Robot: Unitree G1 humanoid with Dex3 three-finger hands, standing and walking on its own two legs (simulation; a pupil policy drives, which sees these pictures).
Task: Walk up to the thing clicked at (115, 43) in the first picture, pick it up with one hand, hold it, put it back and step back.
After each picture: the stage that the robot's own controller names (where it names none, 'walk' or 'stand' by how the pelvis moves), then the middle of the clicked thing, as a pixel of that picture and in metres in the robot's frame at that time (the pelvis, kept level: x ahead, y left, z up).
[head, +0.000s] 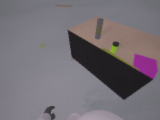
stand; (114, 47) +0.79 -0.20 -0.07
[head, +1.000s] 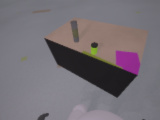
walk; (94, 48) +0.69 +0.07 -0.05
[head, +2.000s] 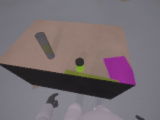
stand; (79, 65) +0.42 +0.13 -0.04
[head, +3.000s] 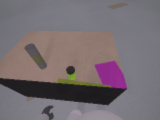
stand; (71, 73) +0.37 +0.20 -0.05
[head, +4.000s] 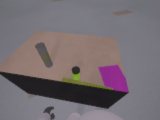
stand; (76, 73) +0.39 +0.16 -0.07
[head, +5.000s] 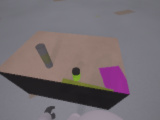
stand; (76, 74) +0.38 +0.16 -0.08
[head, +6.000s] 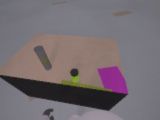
stand; (74, 75) +0.38 +0.17 -0.08
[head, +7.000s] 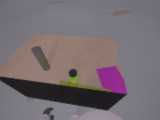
stand; (73, 76) +0.37 +0.18 -0.08
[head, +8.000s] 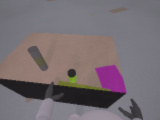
rise first; (72, 76) +0.36 +0.19 -0.07
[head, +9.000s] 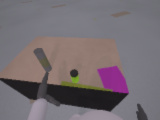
go down; (74, 76) +0.37 +0.19 -0.07
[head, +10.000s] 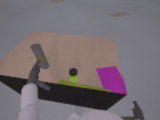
go down; (73, 75) +0.37 +0.18 -0.06
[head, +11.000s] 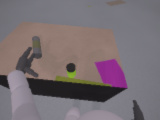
go down; (71, 70) +0.38 +0.17 -0.04
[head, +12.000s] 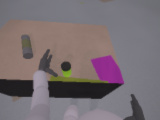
close in; (66, 69) +0.38 +0.18 -0.02
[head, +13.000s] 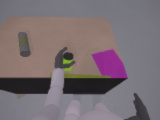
close; (68, 61) +0.41 +0.17 +0.02
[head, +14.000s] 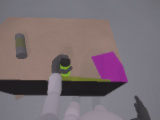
lift; (65, 67) +0.37 +0.19 +0.01
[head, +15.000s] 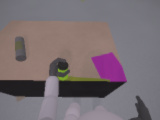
lift; (63, 70) +0.35 +0.20 +0.01
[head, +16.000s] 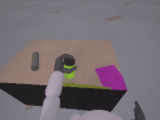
hold; (69, 68) +0.31 +0.17 +0.14
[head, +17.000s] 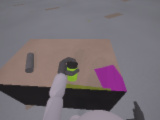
hold; (72, 71) +0.32 +0.15 +0.10
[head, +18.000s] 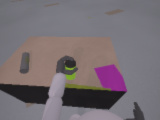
crouch; (70, 69) +0.33 +0.16 +0.10
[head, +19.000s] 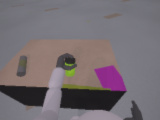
crouch; (70, 66) +0.35 +0.17 +0.10
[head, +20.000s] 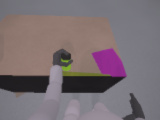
lower; (66, 61) +0.41 +0.18 +0.01
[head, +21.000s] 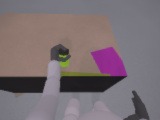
lower; (64, 57) +0.44 +0.19 +0.02
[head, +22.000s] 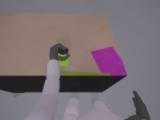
lower; (63, 56) +0.44 +0.20 +0.03
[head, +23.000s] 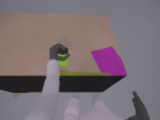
lower; (63, 56) +0.44 +0.20 +0.03
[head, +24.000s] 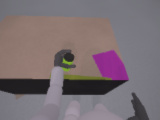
open; (67, 62) +0.41 +0.17 +0.02
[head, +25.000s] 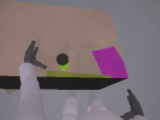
sink last; (63, 62) +0.39 +0.18 +0.02
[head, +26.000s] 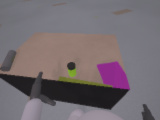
sink last; (71, 69) +0.40 +0.21 -0.02
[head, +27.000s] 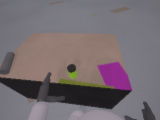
stand; (72, 71) +0.38 +0.20 -0.02
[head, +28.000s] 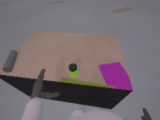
stand; (73, 70) +0.39 +0.20 -0.03
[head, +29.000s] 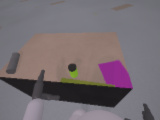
stand; (73, 70) +0.39 +0.20 -0.03
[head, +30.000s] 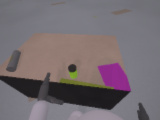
stand; (73, 71) +0.39 +0.20 -0.03
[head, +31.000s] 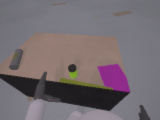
stand; (72, 71) +0.39 +0.21 -0.03
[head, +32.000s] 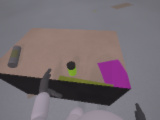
go down; (71, 68) +0.39 +0.20 -0.02
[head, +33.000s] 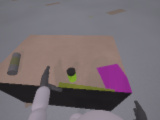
sink last; (71, 75) +0.36 +0.19 -0.03
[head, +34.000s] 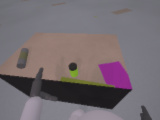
stand; (73, 70) +0.40 +0.20 -0.02
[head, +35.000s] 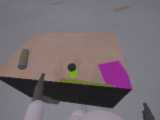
stand; (72, 70) +0.39 +0.20 -0.03
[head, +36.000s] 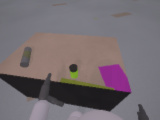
stand; (73, 71) +0.39 +0.20 -0.03
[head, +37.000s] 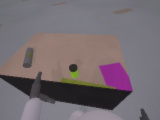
stand; (74, 71) +0.39 +0.20 -0.03
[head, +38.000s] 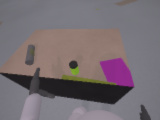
stand; (74, 68) +0.41 +0.20 -0.03
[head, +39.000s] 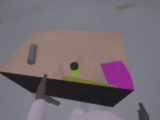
stand; (75, 69) +0.40 +0.19 -0.03
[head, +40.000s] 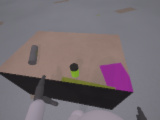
stand; (74, 70) +0.39 +0.20 -0.03
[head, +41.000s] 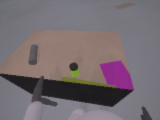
stand; (74, 70) +0.39 +0.20 -0.04
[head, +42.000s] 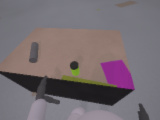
stand; (74, 68) +0.40 +0.19 -0.03
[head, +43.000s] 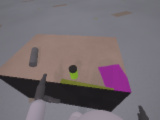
stand; (73, 72) +0.39 +0.20 -0.04
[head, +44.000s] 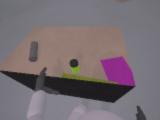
stand; (74, 66) +0.41 +0.19 -0.03
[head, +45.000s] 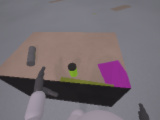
stand; (72, 70) +0.40 +0.20 -0.03
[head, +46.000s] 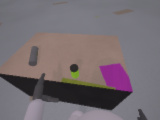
stand; (74, 71) +0.39 +0.19 -0.03
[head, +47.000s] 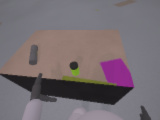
stand; (74, 68) +0.40 +0.19 -0.04
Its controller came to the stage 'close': yes
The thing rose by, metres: 0.20
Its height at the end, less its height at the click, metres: +0.00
